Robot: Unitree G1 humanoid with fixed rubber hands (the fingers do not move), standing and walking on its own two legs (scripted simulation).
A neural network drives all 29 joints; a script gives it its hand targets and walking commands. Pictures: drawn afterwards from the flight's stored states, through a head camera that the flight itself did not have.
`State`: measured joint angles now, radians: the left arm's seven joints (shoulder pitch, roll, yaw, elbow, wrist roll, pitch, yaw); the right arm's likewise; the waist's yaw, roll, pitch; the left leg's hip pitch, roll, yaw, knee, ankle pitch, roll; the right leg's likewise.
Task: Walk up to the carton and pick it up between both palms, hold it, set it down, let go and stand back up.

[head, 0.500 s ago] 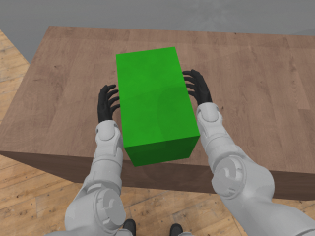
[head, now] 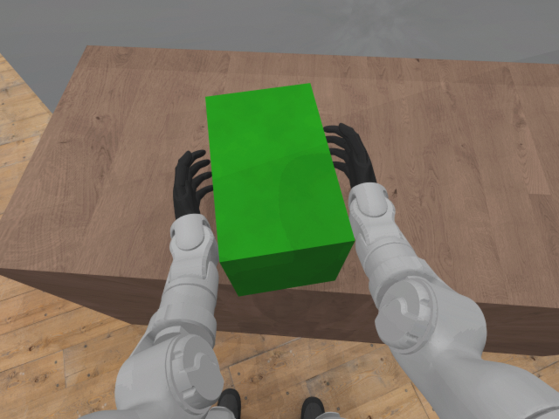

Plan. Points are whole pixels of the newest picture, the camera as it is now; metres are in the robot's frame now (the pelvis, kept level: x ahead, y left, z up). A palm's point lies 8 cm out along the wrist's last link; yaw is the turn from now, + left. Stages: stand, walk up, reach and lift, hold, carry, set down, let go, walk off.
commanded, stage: reach and lift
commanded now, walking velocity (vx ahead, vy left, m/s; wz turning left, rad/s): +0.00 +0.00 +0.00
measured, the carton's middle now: (273, 193) +0.44 +0.04 -0.02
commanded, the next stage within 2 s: none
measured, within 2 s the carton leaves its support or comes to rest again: leaves its support in 0.32 s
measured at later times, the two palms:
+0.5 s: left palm (186, 214) +0.38 +0.16 +0.02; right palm (359, 179) +0.44 -0.09 +0.03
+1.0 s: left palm (183, 217) +0.37 +0.16 +0.02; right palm (358, 181) +0.43 -0.08 +0.04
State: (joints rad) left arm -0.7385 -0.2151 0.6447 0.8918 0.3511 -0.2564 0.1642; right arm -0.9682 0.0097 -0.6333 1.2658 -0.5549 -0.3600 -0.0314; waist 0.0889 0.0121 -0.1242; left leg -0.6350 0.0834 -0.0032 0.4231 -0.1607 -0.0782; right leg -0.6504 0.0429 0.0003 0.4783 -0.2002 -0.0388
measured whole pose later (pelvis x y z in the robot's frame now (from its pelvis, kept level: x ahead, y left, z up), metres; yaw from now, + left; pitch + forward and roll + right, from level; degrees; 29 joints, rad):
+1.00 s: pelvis -0.01 +0.00 +0.00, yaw +0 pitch +20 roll +0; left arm -0.72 -0.20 0.64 0.95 0.35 -0.40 0.17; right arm -0.95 0.00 -0.50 1.33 -0.48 -0.51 -0.11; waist 0.08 0.00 -0.13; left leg -0.64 0.08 0.00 0.42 -0.14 -0.08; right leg -0.65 0.04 0.00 0.48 -0.18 -0.04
